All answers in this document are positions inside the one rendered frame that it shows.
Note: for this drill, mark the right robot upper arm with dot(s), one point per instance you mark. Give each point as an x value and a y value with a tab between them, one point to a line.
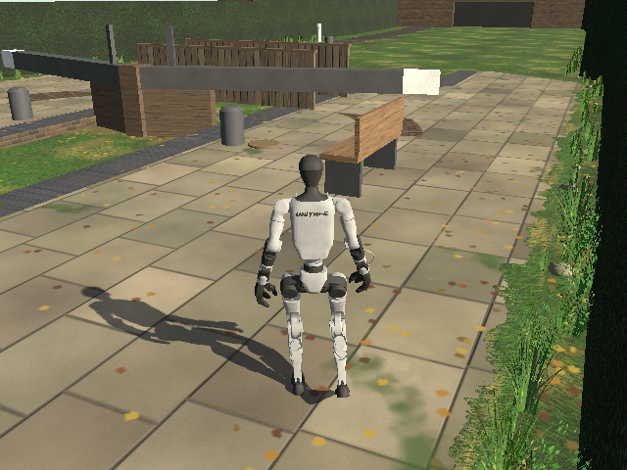
343	206

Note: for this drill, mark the robot left hand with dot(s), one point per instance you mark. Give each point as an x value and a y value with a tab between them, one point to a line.
260	293

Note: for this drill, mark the left robot upper arm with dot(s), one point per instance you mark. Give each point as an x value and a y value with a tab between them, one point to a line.
277	220

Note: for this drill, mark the left robot forearm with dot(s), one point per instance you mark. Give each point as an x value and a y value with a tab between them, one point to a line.
268	259

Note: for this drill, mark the humanoid robot head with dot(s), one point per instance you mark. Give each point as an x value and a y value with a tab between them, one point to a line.
311	167

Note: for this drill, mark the right robot forearm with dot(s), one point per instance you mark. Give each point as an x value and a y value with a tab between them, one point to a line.
359	258

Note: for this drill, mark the robot right hand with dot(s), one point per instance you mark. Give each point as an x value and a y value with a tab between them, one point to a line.
359	278

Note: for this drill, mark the left robot foot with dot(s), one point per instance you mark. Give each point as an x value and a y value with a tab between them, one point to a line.
298	388

